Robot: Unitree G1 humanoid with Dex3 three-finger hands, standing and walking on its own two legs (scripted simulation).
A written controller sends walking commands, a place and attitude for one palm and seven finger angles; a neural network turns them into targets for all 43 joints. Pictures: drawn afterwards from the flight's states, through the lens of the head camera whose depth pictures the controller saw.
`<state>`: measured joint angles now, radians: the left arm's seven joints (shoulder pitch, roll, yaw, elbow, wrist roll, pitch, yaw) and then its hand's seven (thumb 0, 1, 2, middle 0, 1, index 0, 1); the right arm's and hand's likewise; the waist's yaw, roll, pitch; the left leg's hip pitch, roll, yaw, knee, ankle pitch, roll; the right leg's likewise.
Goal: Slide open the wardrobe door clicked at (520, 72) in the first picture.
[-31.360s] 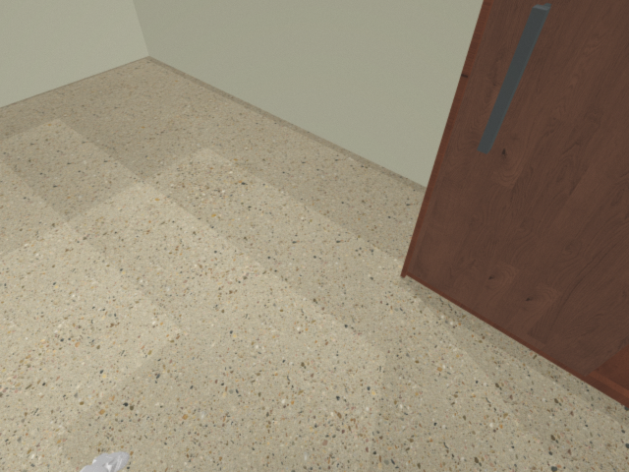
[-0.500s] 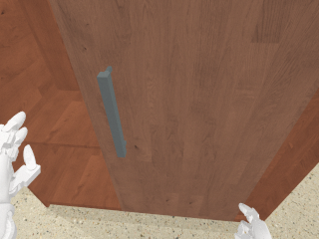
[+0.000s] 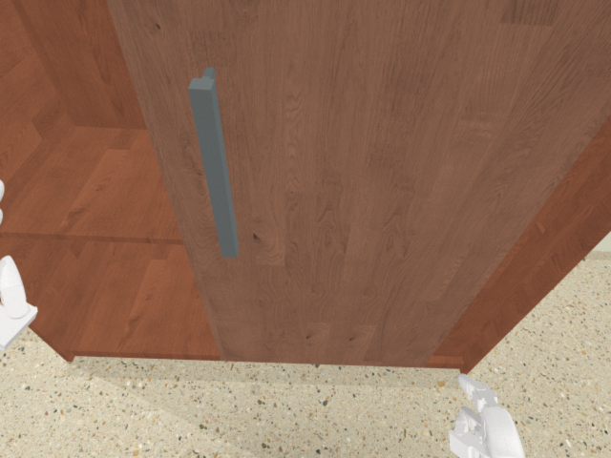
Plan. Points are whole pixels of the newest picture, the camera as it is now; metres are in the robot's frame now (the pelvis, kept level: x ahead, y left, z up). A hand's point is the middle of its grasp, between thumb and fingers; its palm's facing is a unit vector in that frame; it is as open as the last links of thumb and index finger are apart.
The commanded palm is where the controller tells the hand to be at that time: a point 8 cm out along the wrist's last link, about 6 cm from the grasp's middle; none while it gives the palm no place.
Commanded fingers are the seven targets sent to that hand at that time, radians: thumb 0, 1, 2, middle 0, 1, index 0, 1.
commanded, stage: step back with the hand held close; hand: left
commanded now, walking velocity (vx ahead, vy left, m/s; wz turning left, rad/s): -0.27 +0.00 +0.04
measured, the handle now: (221, 176) +0.48 +0.18 +0.10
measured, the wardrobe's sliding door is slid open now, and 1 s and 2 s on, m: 0.49 0.49 0.49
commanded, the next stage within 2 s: stop stepping back and stand still in 0.48 s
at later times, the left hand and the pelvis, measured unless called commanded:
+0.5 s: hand out of the picture +0.09 +0.29 +0.18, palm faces +0.55 -0.72 -0.43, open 7.4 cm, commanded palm +0.04 +0.31 +0.19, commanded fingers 0.00 0.90 0.90 -0.20 -0.30 -0.20 -0.30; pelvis -0.09 +0.00 -0.01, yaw +3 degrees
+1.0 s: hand out of the picture -0.01 +0.28 +0.18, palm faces +0.40 -0.79 -0.47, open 7.4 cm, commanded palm -0.05 +0.32 +0.19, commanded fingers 0.00 0.90 0.90 -0.20 -0.30 -0.20 -0.30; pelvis -0.20 +0.02 +0.01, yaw -2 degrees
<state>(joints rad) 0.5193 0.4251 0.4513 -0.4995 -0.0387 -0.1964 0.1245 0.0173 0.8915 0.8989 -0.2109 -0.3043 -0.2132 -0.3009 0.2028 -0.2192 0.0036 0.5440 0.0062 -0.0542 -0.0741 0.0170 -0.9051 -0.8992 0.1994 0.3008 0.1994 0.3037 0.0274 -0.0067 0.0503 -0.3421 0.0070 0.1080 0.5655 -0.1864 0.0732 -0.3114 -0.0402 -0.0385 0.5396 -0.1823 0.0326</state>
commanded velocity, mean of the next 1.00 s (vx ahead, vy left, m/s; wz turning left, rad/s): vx -0.07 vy -0.02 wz -0.02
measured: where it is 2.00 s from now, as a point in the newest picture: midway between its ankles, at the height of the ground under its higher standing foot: outside the picture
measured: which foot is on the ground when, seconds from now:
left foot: down 0.00-0.52, up 0.54-0.66, down 0.68-0.92, up 0.94-1.00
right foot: down 0.00-0.28, up 0.30-0.50, down 0.52-1.00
